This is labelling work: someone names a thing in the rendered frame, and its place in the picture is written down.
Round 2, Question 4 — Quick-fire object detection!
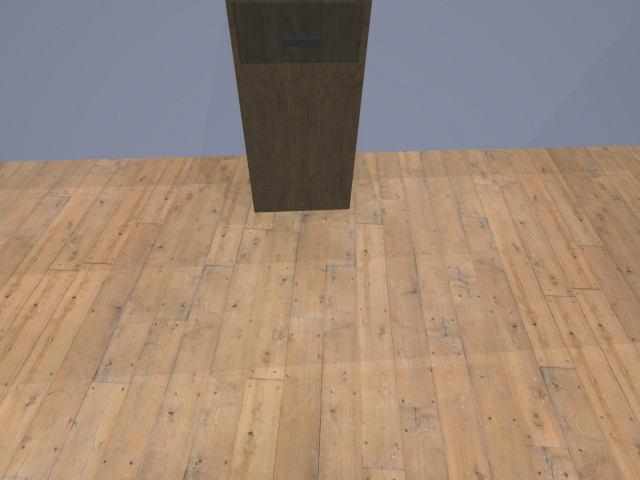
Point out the cabinet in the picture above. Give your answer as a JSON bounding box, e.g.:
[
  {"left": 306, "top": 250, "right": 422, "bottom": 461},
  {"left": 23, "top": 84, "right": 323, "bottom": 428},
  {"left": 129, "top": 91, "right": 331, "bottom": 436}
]
[{"left": 225, "top": 0, "right": 372, "bottom": 213}]

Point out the handle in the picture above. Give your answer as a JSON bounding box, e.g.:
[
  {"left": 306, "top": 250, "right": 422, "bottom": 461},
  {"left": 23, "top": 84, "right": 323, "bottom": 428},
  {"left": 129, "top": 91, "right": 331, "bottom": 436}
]
[{"left": 281, "top": 34, "right": 321, "bottom": 47}]

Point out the drawer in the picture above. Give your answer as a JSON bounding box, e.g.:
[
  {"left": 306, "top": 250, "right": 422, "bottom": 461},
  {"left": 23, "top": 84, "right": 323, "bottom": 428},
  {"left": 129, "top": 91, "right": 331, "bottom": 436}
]
[{"left": 234, "top": 2, "right": 364, "bottom": 64}]

